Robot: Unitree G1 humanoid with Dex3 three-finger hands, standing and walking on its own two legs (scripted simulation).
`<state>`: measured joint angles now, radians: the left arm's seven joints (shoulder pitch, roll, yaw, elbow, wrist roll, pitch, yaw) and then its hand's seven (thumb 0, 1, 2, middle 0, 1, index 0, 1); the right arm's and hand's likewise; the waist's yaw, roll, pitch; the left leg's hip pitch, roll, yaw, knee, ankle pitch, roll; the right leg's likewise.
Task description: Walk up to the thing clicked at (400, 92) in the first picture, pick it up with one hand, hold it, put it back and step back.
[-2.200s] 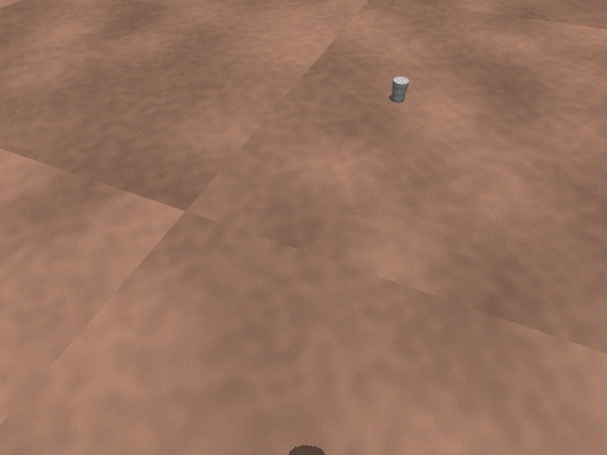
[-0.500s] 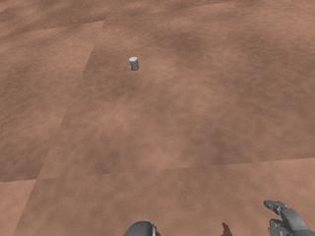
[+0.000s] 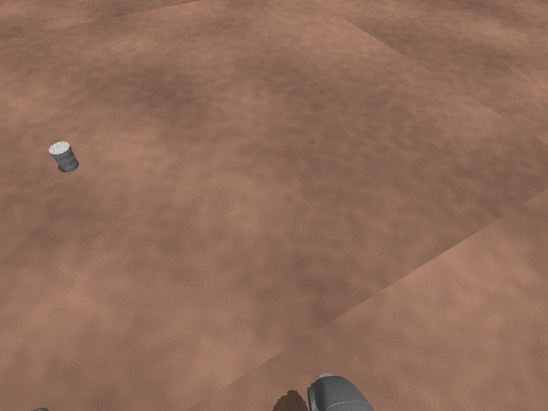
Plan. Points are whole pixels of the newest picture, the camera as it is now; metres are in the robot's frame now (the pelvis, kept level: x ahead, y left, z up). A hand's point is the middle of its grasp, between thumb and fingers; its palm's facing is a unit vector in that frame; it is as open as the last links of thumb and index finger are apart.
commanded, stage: walk up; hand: left
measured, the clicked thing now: (65, 157) +1.45 +0.85 -0.71
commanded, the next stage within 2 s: none
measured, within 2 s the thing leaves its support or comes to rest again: neither
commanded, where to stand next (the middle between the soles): +1.02 +1.01 m, yaw -54 degrees
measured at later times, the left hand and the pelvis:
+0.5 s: hand (5, 309) +0.38 +0.46 -0.15, palm faces -0.21 -0.82 -0.52, open 7.4 cm; pelvis +0.29 +0.18 -0.03, yaw -13 degrees
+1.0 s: hand (16, 178) +0.72 +0.54 -0.14, palm faces -0.39 -0.71 -0.58, open 7.3 cm; pelvis +0.49 +0.33 -0.04, yaw -25 degrees
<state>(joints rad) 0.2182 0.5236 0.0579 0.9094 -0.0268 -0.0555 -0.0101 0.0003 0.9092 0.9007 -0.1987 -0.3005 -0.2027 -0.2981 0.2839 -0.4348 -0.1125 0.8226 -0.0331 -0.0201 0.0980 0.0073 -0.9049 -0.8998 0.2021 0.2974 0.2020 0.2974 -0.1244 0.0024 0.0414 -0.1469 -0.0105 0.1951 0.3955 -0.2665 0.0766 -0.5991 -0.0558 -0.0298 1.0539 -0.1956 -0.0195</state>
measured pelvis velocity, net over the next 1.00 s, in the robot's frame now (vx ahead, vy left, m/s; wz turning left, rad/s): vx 0.49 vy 0.33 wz -0.44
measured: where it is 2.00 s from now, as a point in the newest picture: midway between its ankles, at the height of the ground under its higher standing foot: (84, 277)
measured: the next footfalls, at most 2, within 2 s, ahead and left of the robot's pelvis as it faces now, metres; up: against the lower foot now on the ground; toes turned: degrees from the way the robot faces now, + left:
right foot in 0.18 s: +0.28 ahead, -0.04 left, +0.00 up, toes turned -17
left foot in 0.56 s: +0.51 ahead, +0.37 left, +0.00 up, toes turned -11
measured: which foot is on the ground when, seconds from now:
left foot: down 0.00-0.20, up 0.22-0.54, down 0.56-0.94, up 0.96-1.00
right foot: up 0.00-0.16, down 0.18-0.56, up 0.58-0.90, down 0.92-1.00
